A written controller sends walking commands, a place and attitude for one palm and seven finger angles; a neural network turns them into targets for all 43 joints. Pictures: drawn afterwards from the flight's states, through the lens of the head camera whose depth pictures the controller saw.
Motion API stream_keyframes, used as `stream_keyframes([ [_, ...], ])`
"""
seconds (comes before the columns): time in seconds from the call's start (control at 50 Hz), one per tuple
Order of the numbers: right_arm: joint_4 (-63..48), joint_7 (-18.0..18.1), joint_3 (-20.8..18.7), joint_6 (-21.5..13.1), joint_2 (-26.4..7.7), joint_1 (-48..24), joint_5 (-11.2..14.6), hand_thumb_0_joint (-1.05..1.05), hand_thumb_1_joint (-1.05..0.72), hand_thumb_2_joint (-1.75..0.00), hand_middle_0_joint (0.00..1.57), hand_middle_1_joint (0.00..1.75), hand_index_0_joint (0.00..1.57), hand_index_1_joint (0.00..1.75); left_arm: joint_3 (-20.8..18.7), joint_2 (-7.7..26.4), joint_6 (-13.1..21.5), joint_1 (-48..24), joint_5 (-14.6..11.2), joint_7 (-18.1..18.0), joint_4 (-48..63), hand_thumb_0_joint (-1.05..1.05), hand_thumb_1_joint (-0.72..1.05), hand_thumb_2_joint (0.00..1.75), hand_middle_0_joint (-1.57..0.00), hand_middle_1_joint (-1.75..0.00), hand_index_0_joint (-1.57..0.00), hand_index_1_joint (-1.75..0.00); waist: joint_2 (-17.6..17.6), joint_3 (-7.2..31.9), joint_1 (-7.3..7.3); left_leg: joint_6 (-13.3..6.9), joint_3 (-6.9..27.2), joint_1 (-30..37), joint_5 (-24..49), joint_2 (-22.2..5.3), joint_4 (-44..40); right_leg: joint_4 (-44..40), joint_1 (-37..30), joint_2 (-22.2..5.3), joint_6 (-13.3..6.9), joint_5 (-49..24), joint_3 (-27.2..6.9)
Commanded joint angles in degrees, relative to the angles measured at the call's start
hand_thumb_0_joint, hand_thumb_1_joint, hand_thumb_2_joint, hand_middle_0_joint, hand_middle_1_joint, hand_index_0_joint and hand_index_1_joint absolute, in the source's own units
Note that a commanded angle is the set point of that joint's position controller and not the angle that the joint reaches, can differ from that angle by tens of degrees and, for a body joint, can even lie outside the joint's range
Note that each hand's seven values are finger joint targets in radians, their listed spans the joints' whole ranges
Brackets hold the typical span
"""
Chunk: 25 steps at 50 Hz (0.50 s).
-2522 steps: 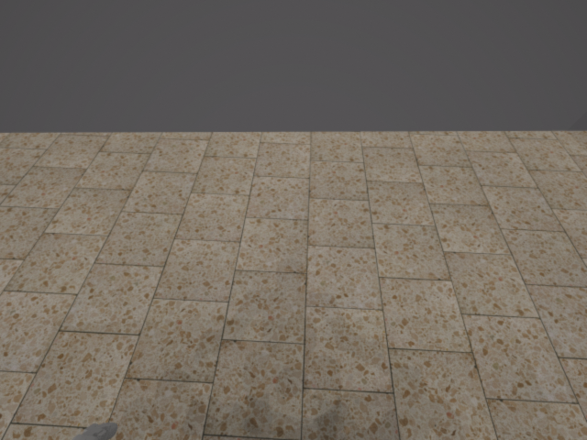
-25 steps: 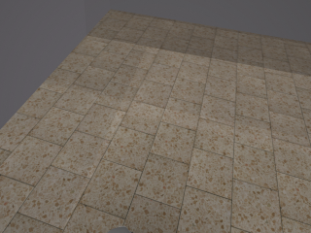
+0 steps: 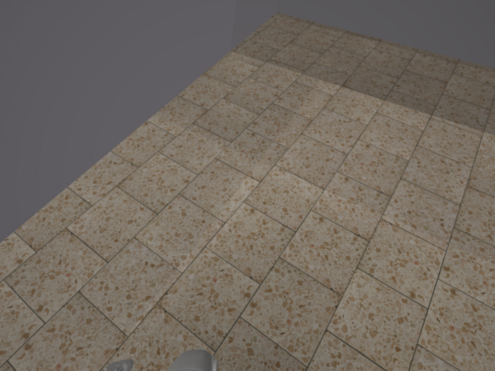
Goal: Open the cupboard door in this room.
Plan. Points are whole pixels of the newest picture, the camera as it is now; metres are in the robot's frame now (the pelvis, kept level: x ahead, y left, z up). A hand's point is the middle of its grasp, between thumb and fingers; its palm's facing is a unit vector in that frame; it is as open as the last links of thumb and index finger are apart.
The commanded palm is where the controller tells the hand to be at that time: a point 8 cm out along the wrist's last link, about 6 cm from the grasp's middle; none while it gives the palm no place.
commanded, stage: turn to face it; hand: left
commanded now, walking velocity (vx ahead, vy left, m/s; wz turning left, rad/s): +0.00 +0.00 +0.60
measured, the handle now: out of the picture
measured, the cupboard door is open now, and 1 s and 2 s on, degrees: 39 39 39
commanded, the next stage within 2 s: none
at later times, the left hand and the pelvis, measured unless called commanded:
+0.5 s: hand out of the picture +0.06 +0.19 -0.16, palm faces +0.32 -0.90 -0.31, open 7.4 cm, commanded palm none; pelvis +0.03 -0.05 -0.01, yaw +19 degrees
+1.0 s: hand out of the picture +0.00 +0.18 -0.16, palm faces +0.60 -0.75 -0.28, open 7.4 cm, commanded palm none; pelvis +0.05 -0.06 -0.01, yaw +37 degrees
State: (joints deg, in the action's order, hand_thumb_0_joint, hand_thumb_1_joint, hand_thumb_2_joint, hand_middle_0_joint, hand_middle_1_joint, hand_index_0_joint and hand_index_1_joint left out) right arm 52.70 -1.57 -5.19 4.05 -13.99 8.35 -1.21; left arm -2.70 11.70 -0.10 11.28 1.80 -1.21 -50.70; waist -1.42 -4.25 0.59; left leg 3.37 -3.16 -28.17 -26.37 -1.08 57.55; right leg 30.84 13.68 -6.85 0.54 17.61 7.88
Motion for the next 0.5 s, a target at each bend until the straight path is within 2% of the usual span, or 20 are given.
stream_keyframes([
  [0.0,-6.1,-0.2,1.1,-2.1,-1.1,-4.6,0.7,0.00,-0.90,-0.90,0.20,0.30,0.20,0.30,-3.4,12.5,1.0,5.0,0.0,-0.5,2.2,0.00,0.90,0.90,-0.20,-0.30,-0.20,-0.30,-9.5,6.4,-3.09,-0.3,-3.8,1.1,0.8,0.6,-14.9,-3.9,-12.6,-13.0,-6.4,-41.0,-5.1],
  [0.04,-6.1,-0.1,1.0,-2.3,-2.3,-2.7,0.7,0.00,-0.90,-0.90,0.20,0.30,0.20,0.30,-3.6,13.1,0.8,4.8,-0.3,-0.2,1.8,0.00,0.90,0.90,-0.20,-0.30,-0.20,-0.30,-10.2,7.7,-2.06,-1.0,-4.3,6.6,6.2,1.2,-23.1,0.1,-12.0,-12.3,-4.5,-40.4,-3.1],
  [0.06,-5.5,0.0,0.7,-2.5,-3.5,-0.3,0.4,0.00,-0.90,-0.90,0.20,0.30,0.20,0.30,-3.8,13.2,0.7,4.1,-0.7,0.0,2.1,0.00,0.90,0.90,-0.20,-0.30,-0.20,-0.30,-8.9,8.7,-0.56,-1.6,-4.6,12.2,11.7,1.7,-28.2,3.7,-9.1,-11.6,-2.7,-39.0,-1.1],
  [0.08,-4.5,0.1,-0.1,-3.0,-7.1,4.3,0.1,0.00,-0.90,-0.90,0.20,0.30,0.20,0.30,-3.6,12.3,0.5,3.2,-1.2,0.1,3.0,0.00,0.90,0.90,-0.20,-0.30,-0.20,-0.30,-2.2,12.2,2.09,-3.5,-0.1,23.3,24.7,-2.8,-32.7,12.2,-1.7,-10.5,0.0,-30.6,1.1],
  [0.1,-4.0,0.5,-1.9,-3.4,-14.2,8.7,-0.4,0.00,-0.90,-0.90,0.20,0.30,0.20,0.30,-2.7,8.1,0.2,2.5,-1.5,0.5,5.4,0.00,0.90,0.90,-0.20,-0.30,-0.20,-0.30,15.9,14.5,4.29,-12.2,22.3,33.6,48.0,-19.4,-33.5,25.6,15.4,-1.8,4.5,7.0,2.8],
  [0.12,-2.7,0.9,-2.3,-2.7,-16.8,12.0,-0.1,0.00,-0.90,-0.90,0.20,0.30,0.20,0.30,-2.0,7.9,-0.5,-0.9,-0.8,0.1,7.4,0.00,0.90,0.90,-0.20,-0.30,-0.20,-0.30,15.5,13.8,5.58,-18.4,26.8,31.7,52.6,-25.4,-34.0,33.1,20.1,0.3,4.3,22.4,-3.7],
  [0.14,-3.0,1.6,-2.1,-2.9,-15.7,11.2,-0.2,0.00,-0.90,-0.90,0.20,0.30,0.20,0.30,-1.9,8.2,-1.1,-3.9,-0.7,-0.3,7.9,0.00,0.90,0.90,-0.20,-0.30,-0.20,-0.30,10.9,11.9,5.34,-18.4,26.8,29.1,46.6,-23.7,-34.1,36.2,22.7,0.0,4.3,19.2,-6.6],
  [0.18,-4.0,2.5,-1.3,-3.1,-12.7,5.5,-0.3,0.00,-0.90,-0.90,0.20,0.30,0.20,0.30,-2.3,7.8,-1.2,-4.2,-0.9,-0.1,5.8,0.00,0.90,0.90,-0.20,-0.30,-0.20,-0.30,14.9,7.5,2.99,-15.2,21.1,21.0,41.0,-17.8,-35.3,36.3,21.1,0.0,4.4,13.0,-8.8],
  [0.2,-4.5,2.5,-1.0,-3.2,-11.6,2.8,-0.4,0.00,-0.90,-0.90,0.20,0.30,0.20,0.30,-2.3,7.7,-1.5,-2.7,-0.9,0.3,5.0,0.00,0.90,0.90,-0.20,-0.30,-0.20,-0.30,12.9,7.1,1.32,-13.4,17.7,19.4,39.1,-14.9,-35.2,33.9,18.8,0.8,4.3,10.4,-8.3],
  [0.22,-4.8,2.5,-0.8,-3.3,-11.4,1.9,-0.4,0.00,-0.90,-0.90,0.20,0.30,0.20,0.30,-2.3,7.3,-1.6,-1.8,-1.0,0.6,4.6,0.00,0.90,0.90,-0.20,-0.30,-0.20,-0.30,12.5,7.0,0.60,-12.6,16.2,19.1,38.9,-13.3,-34.8,30.4,17.1,1.6,4.3,9.6,-7.5],
  [0.26,-5.0,2.4,-1.2,-3.1,-12.0,0.5,-0.5,0.00,-0.90,-0.90,0.20,0.30,0.20,0.30,-2.2,6.8,-1.6,-1.1,-1.2,0.8,4.4,0.00,0.90,0.90,-0.20,-0.30,-0.20,-0.30,11.8,8.5,0.26,-11.9,14.8,17.3,35.0,-11.9,-34.3,22.0,11.6,3.1,3.9,9.6,-6.3],
  [0.3,-5.4,2.2,-1.4,-2.7,-12.1,-0.4,-0.5,0.00,-0.90,-0.90,0.20,0.30,0.20,0.30,-2.2,6.6,-1.4,0.3,-1.3,0.8,4.2,0.00,0.90,0.90,-0.20,-0.30,-0.20,-0.30,11.8,7.9,-0.20,-11.4,16.9,13.4,30.0,-11.0,-34.2,14.3,5.9,5.1,3.5,7.7,-4.8],
  [0.34,-6.2,2.0,-1.7,-2.1,-12.0,-3.0,-0.2,0.00,-0.90,-0.90,0.20,0.30,0.20,0.30,-2.5,7.4,-0.9,4.8,-1.1,0.7,3.3,0.00,0.90,0.90,-0.20,-0.30,-0.20,-0.30,10.2,7.2,-2.56,-9.6,17.0,7.6,22.9,-9.0,-31.8,4.3,-2.2,6.5,3.2,0.6,-3.6],
  [0.36,-6.8,1.8,-1.6,-1.9,-10.3,-4.0,0.2,0.00,-0.90,-0.90,0.20,0.30,0.20,0.30,-3.1,9.2,-0.5,7.6,-0.9,0.4,2.9,0.00,0.90,0.90,-0.20,-0.30,-0.20,-0.30,5.2,7.1,-4.23,-7.0,14.9,2.3,15.1,-5.5,-26.8,-5.5,-8.2,3.6,2.6,-2.2,-6.2],
  [0.38,-8.0,1.3,-1.0,-1.9,-5.8,-3.0,0.7,0.00,-0.90,-0.90,0.20,0.30,0.20,0.30,-4.2,14.5,0.2,8.6,0.1,-0.2,3.2,0.00,0.90,0.90,-0.20,-0.30,-0.20,-0.30,-11.8,6.7,-4.63,-2.4,6.8,-8.0,0.2,2.7,-13.6,-15.3,-12.9,-11.4,-2.4,0.6,-24.0],
  [0.4,-9.0,0.8,-1.0,-1.9,-5.9,-4.4,0.4,0.00,-0.90,-0.90,0.20,0.30,0.20,0.30,-4.0,17.1,0.0,7.1,0.0,-0.3,4.3,0.00,0.90,0.90,-0.20,-0.30,-0.20,-0.30,-17.8,5.4,-5.22,-1.6,4.4,-6.9,-10.0,3.6,1.8,-18.5,-5.6,-21.5,-8.4,-1.3,-30.8],
  [0.42,-8.0,0.8,-1.4,-1.4,-6.8,-3.7,0.1,0.00,-0.90,-0.90,0.20,0.30,0.20,0.30,-3.6,14.3,0.4,4.7,-0.2,-0.6,4.9,0.00,0.90,0.90,-0.20,-0.30,-0.20,-0.30,-13.9,4.3,-3.26,-2.0,7.1,-5.9,-6.5,1.2,10.7,-17.6,-0.8,-19.9,-9.9,-0.2,-29.4],
  [0.44,-7.0,0.7,-1.5,-1.0,-5.8,-2.8,0.3,0.00,-0.90,-0.90,0.20,0.30,0.20,0.30,-3.4,12.5,0.1,1.1,-0.3,-1.0,5.6,0.00,0.90,0.90,-0.20,-0.30,-0.20,-0.30,-11.8,3.7,-1.33,-1.7,6.5,-5.9,-3.6,-0.1,14.4,-16.1,0.2,-17.7,-9.4,-3.1,-24.6],
  [0.46,-6.0,0.3,-1.0,-0.9,-5.1,-2.2,0.1,0.00,-0.90,-0.90,0.20,0.30,0.20,0.30,-2.7,10.7,0.1,-1.4,-0.2,-0.9,6.1,0.00,0.90,0.90,-0.20,-0.30,-0.20,-0.30,-12.2,2.9,-0.09,-1.0,5.3,-4.8,-0.9,-1.3,14.5,-13.8,0.9,-14.0,-8.2,-9.3,-16.7],
  [0.48,-5.6,0.0,-0.6,-0.9,-4.1,-1.9,0.2,0.00,-0.90,-0.90,0.20,0.30,0.20,0.30,-2.4,9.8,0.2,-1.8,-0.2,-0.7,6.2,0.00,0.90,0.90,-0.20,-0.30,-0.20,-0.30,-12.7,3.1,0.28,-0.4,3.6,-3.5,-0.2,-1.2,11.1,-12.3,0.1,-11.9,-7.2,-16.1,-11.4],
])
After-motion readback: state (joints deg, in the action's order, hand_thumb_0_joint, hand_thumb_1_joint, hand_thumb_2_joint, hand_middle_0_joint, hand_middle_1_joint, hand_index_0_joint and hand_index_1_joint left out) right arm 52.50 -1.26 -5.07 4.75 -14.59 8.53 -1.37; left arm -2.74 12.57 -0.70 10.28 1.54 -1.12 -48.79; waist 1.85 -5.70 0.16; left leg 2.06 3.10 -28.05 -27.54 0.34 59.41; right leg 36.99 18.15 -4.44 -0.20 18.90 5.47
